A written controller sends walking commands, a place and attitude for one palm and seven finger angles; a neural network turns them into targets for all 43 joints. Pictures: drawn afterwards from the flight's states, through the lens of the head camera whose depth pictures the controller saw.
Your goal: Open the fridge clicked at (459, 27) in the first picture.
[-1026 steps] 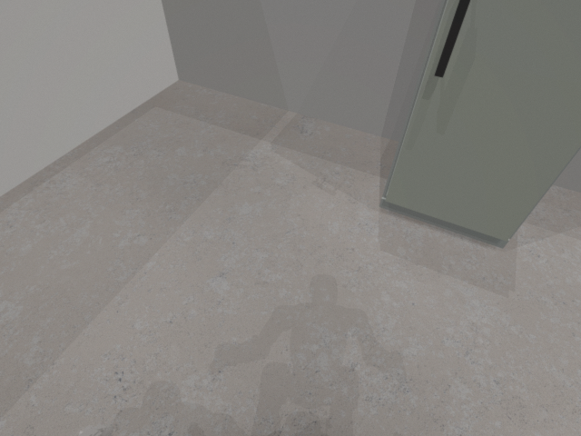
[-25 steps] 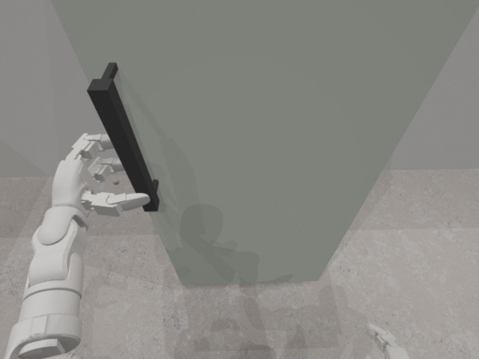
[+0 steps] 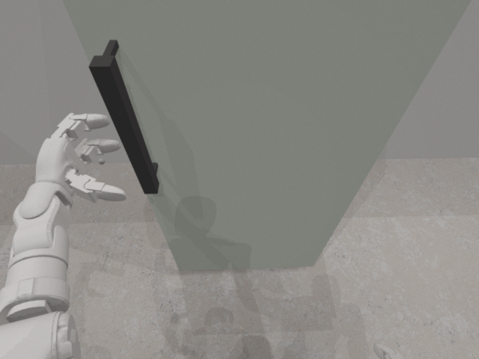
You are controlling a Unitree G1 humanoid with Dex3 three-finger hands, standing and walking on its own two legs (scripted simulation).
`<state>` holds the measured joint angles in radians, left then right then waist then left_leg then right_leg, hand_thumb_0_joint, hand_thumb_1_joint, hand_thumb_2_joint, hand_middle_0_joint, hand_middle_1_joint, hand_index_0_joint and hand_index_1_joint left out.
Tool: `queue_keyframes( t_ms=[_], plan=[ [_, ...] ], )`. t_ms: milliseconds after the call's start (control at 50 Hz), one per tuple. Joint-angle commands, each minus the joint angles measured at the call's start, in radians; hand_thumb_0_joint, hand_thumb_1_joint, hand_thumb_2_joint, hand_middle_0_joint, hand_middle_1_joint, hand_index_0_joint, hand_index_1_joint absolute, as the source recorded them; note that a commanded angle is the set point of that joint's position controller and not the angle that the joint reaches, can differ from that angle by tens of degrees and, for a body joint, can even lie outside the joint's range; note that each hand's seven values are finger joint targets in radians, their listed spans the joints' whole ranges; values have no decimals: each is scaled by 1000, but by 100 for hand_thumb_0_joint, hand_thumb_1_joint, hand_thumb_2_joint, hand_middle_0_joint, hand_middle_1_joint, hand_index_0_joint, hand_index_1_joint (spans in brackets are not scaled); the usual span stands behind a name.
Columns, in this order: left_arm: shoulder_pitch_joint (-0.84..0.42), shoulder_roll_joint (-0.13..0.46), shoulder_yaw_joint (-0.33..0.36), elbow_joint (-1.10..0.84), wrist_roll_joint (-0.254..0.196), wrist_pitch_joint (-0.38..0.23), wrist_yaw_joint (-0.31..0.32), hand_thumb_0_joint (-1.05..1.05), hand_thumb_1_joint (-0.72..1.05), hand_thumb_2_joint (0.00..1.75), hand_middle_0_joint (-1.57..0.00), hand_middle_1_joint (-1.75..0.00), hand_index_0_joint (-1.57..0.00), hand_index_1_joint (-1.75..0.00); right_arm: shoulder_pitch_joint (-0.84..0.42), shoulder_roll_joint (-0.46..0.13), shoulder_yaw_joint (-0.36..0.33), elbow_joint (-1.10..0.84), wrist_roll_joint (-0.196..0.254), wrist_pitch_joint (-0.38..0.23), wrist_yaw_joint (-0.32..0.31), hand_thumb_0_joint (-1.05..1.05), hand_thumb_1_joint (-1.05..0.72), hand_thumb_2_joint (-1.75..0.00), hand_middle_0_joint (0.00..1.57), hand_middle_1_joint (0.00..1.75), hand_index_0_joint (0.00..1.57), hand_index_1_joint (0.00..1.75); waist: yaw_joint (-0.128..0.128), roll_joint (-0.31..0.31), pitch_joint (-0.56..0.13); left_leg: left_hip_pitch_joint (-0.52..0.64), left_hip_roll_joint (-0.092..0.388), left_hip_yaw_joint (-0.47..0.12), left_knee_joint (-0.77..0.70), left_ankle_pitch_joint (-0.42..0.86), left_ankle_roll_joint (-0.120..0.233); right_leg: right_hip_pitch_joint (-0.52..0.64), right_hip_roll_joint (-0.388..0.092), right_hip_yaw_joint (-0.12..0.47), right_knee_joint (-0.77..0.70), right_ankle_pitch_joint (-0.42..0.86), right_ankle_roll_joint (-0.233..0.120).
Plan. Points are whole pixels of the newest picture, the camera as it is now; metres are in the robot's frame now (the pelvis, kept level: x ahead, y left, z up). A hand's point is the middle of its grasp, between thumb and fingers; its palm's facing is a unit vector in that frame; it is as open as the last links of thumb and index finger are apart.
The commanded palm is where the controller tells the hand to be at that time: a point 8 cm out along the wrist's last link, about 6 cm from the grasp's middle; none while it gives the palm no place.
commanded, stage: move the hooked fingers beside the handle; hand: left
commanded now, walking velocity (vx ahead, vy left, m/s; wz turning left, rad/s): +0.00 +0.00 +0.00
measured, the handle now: (135, 129) +0.46 +0.20 +0.12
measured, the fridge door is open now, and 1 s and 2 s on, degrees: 0 0 0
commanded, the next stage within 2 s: feel for the door with the fingertips in 1.34 s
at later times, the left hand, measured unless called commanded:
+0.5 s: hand (89, 163) +0.39 +0.26 +0.12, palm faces +0.06 -1.00 -0.02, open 14.0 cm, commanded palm +0.37 +0.31 +0.11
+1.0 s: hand (83, 158) +0.40 +0.28 +0.11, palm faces +0.06 -1.00 +0.01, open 14.0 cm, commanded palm +0.37 +0.32 +0.11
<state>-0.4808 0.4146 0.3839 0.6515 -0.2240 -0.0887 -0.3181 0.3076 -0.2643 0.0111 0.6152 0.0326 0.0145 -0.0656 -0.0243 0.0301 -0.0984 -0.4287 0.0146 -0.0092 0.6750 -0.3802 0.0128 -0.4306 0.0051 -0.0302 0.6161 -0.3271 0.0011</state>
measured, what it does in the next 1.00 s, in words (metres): shifts its weight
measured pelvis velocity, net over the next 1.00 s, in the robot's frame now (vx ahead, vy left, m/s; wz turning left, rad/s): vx -0.06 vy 0.01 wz -0.02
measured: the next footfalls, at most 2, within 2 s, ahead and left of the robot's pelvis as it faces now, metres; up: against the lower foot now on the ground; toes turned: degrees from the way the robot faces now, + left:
none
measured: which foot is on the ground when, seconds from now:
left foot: down 0.00-1.00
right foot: down 0.00-1.00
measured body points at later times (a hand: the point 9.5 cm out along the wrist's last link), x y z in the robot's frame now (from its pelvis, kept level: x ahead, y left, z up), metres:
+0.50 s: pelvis -0.09 +0.00 -0.02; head -0.01 +0.02 +0.42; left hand +0.38 +0.31 +0.12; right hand -0.06 -0.27 -0.12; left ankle -0.07 +0.11 -0.73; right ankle -0.05 -0.13 -0.73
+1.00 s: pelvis -0.06 +0.01 -0.02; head +0.02 +0.03 +0.43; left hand +0.39 +0.33 +0.11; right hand -0.04 -0.26 -0.12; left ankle -0.07 +0.11 -0.73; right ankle -0.05 -0.13 -0.73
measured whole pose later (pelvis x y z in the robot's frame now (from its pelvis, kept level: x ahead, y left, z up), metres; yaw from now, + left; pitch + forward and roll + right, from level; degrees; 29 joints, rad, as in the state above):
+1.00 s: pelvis -0.06 +0.01 -0.02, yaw -1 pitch +14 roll -3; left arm -0.77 0.63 0.47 1.06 -0.17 -0.22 -0.40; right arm 0.42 -0.28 0.04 0.62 0.03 0.01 -0.07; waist -0.11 0.01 -0.10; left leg -0.65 0.03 -0.01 0.80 -0.40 0.02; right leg -0.64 0.02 -0.02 0.70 -0.31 0.01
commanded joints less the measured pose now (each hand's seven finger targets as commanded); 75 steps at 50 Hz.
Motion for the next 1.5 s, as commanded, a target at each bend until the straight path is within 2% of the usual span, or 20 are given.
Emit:
queue_keyframes(
  t_ms=[0,40,80,160,280,340,440,500,520,620,720,840,940,980,1060,1200,1280,1340,1400,1480],
  plan=[
    [-451,264,46,-163,-15,-108,3,0,-50,30,-30,-120,-30,-120,31,-149,-49,-103,5,-38,-13,0,-90,-90,20,30,20,30,-26,44,-287,141,-12,-11,-32,533,8,131,19,-10,-5,491,-25],
    [-405,241,34,-98,-19,-109,-4,0,-50,30,-30,-120,-30,-120,58,-155,-52,-97,4,-36,-12,0,-90,-90,20,30,20,30,-20,46,-299,157,-5,-14,-12,687,9,138,18,-12,12,579,-25],
    [-452,337,86,-104,-6,-99,-13,0,-50,30,-30,-120,-30,-120,92,-168,-61,-86,0,-26,-10,0,-90,-90,20,30,20,30,-11,69,-404,180,0,-20,17,785,4,152,13,-7,41,645,-19],
    [-609,357,67,34,13,-133,-9,0,-50,30,-30,-120,-30,-120,85,-170,-45,-74,3,-23,-22,0,-90,-90,20,30,20,30,-58,22,-260,62,-12,-18,-13,432,12,76,18,-8,2,419,-24],
    [-778,413,47,159,45,-232,-20,0,-50,30,-30,-120,-30,-120,103,-180,-34,-63,6,-42,-29,0,-90,-90,20,30,20,30,-83,96,-308,42,-13,-39,-18,219,9,-9,19,2,-1,198,-24],
    [-790,419,30,290,48,-226,-37,0,-50,30,-30,-120,-30,-120,116,-193,-26,-53,9,-49,-32,0,-90,-90,20,30,20,30,-102,66,-218,-29,-9,-49,-31,95,11,-76,19,-2,-13,85,-23],
    [-867,488,40,345,66,-223,-44,0,-50,30,-30,-120,-30,-120,146,-210,-22,-59,11,-63,-36,0,-90,-90,20,30,20,30,-118,59,-218,-96,-7,-60,-30,-22,16,-120,15,7,-2,-4,-17],
    [-903,577,104,303,70,-251,-38,0,-50,30,-30,-120,-30,-120,169,-215,-28,-57,6,-71,-36,0,-90,-90,20,30,20,30,-103,100,-326,-61,-3,-65,-14,9,11,-103,18,12,17,11,-18],
    [-897,554,89,304,68,-254,-42,0,-50,30,-30,-120,-30,-120,175,-212,-26,-57,6,-72,-34,0,-90,-90,20,30,20,30,-104,93,-338,-57,-4,-65,-13,29,10,-96,20,8,21,24,-17],
    [-870,585,101,351,74,-227,-60,0,-50,30,-30,-120,-30,-120,199,-218,-26,-51,8,-65,-31,0,-90,-90,20,30,20,30,-107,90,-301,-109,0,-49,-3,50,17,-95,24,12,17,43,-14],
    [-860,601,128,277,68,-235,-70,0,-50,30,-30,-120,-30,-120,220,-214,-35,-55,3,-57,-27,0,-90,-90,20,30,20,30,-97,128,-369,-39,5,-48,14,153,11,-91,34,3,29,108,-17],
    [-739,516,107,223,40,-212,-87,0,-50,30,-30,-120,-30,-120,216,-204,-43,-68,3,-44,-14,0,-90,-90,20,30,20,30,-76,146,-375,26,5,-40,19,293,4,-77,43,-13,33,212,-23],
    [-688,528,138,175,23,-188,-83,0,-50,30,-30,-120,-30,-120,204,-202,-45,-80,4,-32,-10,0,-90,-90,20,30,20,30,-67,86,-355,13,4,-33,20,358,8,-28,43,-14,34,294,-21],
    [-684,504,122,134,24,-192,-80,0,-50,30,-30,-120,-30,-120,193,-195,-45,-90,4,-30,-10,0,-90,-90,20,30,20,30,-64,138,-372,57,4,-36,26,425,2,-36,43,-14,42,326,-25],
    [-648,460,106,66,5,-193,-84,0,-50,30,-30,-120,-30,-120,181,-186,-50,-98,5,-27,-6,0,-90,-90,20,30,20,30,-61,128,-392,110,8,-36,43,541,-1,-16,45,-16,44,392,-25],
    [-697,390,41,90,11,-155,-75,0,-50,30,-30,-120,-30,-120,151,-181,-44,-91,6,-22,-8,0,-90,-90,20,30,20,30,-82,110,-331,105,5,-47,36,501,-4,-44,37,-21,36,374,-23],
    [-714,405,62,59,10,-169,-56,0,-50,30,-30,-120,-30,-120,143,-178,-43,-89,2,-23,-7,0,-90,-90,20,30,20,30,-70,132,-396,136,2,-46,47,541,-5,-16,34,-13,43,413,-24],
    [-697,431,80,131,20,-166,-50,0,-50,30,-30,-120,-30,-120,138,-180,-39,-84,2,-15,-8,0,-90,-90,20,30,20,30,-71,72,-354,68,-2,-38,39,485,2,12,31,-13,42,414,-23],
    [-678,453,95,101,29,-181,-51,0,-50,30,-30,-120,-30,-120,132,-178,-39,-98,1,-13,-5,0,-90,-90,20,30,20,30,-52,113,-400,83,-4,-35,38,508,1,39,30,-8,48,430,-25],
    [-617,399,78,70,1,-183,-63,0,-50,30,-30,-120,-30,-120,130,-174,-43,-109,5,-12,0,0,-90,-90,20,30,20,30,-49,75,-414,93,-1,-28,35,525,6,69,35,-8,41,459,-23]
  ],
)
